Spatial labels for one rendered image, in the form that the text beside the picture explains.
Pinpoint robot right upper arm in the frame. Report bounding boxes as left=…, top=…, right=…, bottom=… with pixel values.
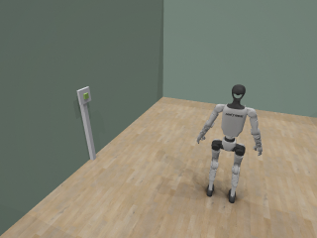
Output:
left=247, top=107, right=259, bottom=136

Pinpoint left robot forearm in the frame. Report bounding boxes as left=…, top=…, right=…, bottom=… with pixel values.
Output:
left=199, top=120, right=210, bottom=137

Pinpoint robot right hand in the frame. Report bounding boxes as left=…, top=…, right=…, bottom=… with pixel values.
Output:
left=253, top=146, right=263, bottom=156

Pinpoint robot left upper arm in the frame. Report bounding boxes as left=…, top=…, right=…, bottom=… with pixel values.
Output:
left=206, top=104, right=225, bottom=128

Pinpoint right robot forearm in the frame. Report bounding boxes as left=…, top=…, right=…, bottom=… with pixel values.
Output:
left=253, top=128, right=263, bottom=148

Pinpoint humanoid robot head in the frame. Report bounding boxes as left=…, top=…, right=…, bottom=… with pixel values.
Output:
left=227, top=84, right=246, bottom=110

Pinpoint left robot foot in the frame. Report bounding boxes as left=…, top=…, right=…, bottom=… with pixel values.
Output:
left=207, top=184, right=215, bottom=197

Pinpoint robot left hand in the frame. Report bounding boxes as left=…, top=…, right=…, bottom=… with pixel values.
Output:
left=196, top=134, right=206, bottom=144

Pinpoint button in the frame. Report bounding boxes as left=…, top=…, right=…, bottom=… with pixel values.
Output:
left=83, top=92, right=89, bottom=99

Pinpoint panel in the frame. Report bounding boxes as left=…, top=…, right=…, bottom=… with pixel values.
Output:
left=76, top=86, right=96, bottom=161

